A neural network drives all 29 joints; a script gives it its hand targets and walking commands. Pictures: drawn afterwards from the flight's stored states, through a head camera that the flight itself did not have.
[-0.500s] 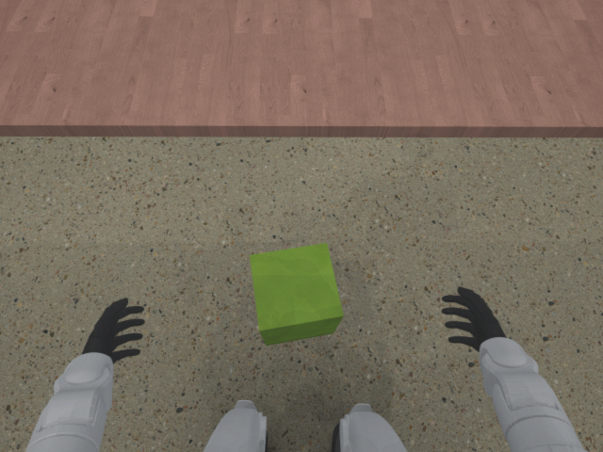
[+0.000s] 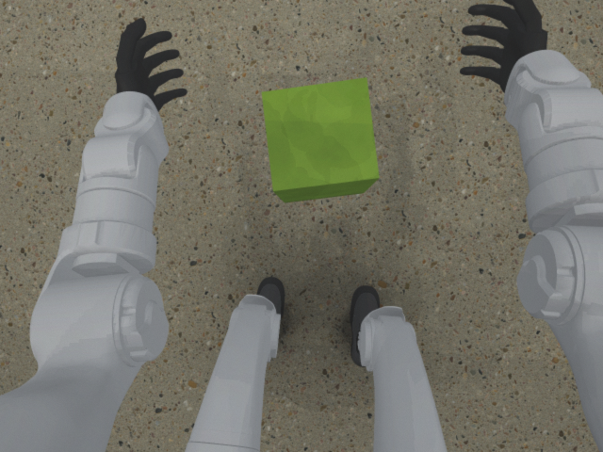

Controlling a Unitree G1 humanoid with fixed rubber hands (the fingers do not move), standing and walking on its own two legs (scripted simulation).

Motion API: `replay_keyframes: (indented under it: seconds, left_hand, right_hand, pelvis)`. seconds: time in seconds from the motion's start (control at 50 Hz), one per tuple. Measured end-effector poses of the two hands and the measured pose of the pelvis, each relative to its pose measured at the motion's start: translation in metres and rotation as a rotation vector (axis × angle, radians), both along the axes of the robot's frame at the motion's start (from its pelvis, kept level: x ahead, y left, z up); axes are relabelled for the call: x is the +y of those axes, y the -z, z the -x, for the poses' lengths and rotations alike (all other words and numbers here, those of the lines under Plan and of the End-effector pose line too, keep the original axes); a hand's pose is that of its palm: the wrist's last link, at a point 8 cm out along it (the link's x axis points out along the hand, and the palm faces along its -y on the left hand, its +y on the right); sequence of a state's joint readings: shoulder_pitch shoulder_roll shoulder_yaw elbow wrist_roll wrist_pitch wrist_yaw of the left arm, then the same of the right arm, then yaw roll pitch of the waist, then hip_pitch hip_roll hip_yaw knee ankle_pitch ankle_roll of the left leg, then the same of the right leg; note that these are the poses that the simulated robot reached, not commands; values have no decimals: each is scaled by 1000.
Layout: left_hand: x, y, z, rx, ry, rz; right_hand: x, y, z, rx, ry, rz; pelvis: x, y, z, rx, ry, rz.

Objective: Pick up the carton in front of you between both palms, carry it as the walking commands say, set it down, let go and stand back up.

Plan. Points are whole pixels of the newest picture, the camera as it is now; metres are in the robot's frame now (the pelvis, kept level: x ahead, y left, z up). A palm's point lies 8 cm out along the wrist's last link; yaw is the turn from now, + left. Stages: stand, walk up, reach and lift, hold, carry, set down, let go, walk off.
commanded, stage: reach and lift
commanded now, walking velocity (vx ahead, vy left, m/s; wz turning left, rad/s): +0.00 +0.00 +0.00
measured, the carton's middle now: (319, 149) +0.56 +0.04 -0.53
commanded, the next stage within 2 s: none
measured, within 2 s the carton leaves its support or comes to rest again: leaves its support in 1.88 s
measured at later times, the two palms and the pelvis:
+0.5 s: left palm (200, 122) +0.52 +0.22 -0.25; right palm (447, 94) +0.59 -0.16 -0.26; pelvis +0.04 -0.01 -0.10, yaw +2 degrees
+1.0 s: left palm (228, 155) +0.51 +0.23 -0.45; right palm (404, 136) +0.58 -0.14 -0.46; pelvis -0.01 +0.00 -0.27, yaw +3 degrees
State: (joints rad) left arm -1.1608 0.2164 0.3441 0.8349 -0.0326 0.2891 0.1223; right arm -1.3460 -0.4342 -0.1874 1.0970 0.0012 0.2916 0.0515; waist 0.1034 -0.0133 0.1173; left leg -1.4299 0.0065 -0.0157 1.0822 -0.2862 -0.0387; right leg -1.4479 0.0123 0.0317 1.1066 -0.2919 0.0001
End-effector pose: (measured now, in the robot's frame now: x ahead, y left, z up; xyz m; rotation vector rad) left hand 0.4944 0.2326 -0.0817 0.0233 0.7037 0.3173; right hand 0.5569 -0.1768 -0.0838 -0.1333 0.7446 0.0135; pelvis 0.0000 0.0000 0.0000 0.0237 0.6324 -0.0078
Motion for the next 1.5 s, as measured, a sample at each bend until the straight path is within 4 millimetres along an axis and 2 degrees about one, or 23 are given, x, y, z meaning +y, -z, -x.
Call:
replay_keyframes:
  seconds: [0.08,0.16,0.26,0.34,0.42,0.54,0.6,0.68,0.84,0.92,1.02,1.12,1.24,1.42,1.5]
  left_hand:
    - [-5,5,-25,-38,-18,5]
    - [-9,17,-37,-75,-12,11]
    - [-7,49,-36,-50,-23,23]
    - [-6,77,-35,-45,-11,0]
    - [-8,119,-29,-10,-27,3]
    - [-13,190,-23,1,-11,3]
    - [-12,226,-16,19,-6,6]
    - [-6,264,-9,16,-21,13]
    - [4,321,-14,10,-29,26]
    - [1,347,-18,24,-16,37]
    - [-10,376,-20,73,14,29]
    - [-25,387,-30,51,21,62]
    - [-23,389,-36,32,38,37]
    - [-27,388,-25,37,39,50]
    - [-35,383,-28,20,46,68]
  right_hand:
    - [8,7,-27,-26,-19,-12]
    - [15,19,-44,-62,-36,-24]
    - [32,49,-50,-73,-58,-47]
    - [37,83,-48,-65,-31,-59]
    - [30,128,-39,-34,-23,-39]
    - [16,196,-31,-45,-13,-8]
    - [17,229,-26,-43,-15,-12]
    - [23,270,-24,-34,-25,-5]
    - [43,325,-28,-31,-21,-10]
    - [43,349,-28,-15,-13,-7]
    - [36,379,-23,10,-2,-23]
    - [29,393,-23,7,-12,8]
    - [37,386,-33,-37,-5,-21]
    - [43,394,-18,-2,-10,-31]
    - [48,386,-19,-23,-14,-35]
  pelvis:
    - [-2,5,-3,54,4,-10]
    - [-4,9,-14,111,8,-13]
    - [-5,18,-28,186,9,-15]
    - [-5,34,-36,241,-5,-13]
    - [-6,61,-38,265,-19,-11]
    - [-7,116,-32,288,-13,-24]
    - [-7,144,-24,282,-15,-30]
    - [-7,179,-11,256,-20,-35]
    - [-6,235,14,140,-35,-30]
    - [-5,254,17,93,-43,-21]
    - [-1,268,13,46,-37,-18]
    - [-1,277,5,36,-40,-18]
    - [-4,287,0,26,-34,-24]
    - [-6,290,5,13,-38,-28]
    - [-6,288,8,8,-37,-26]
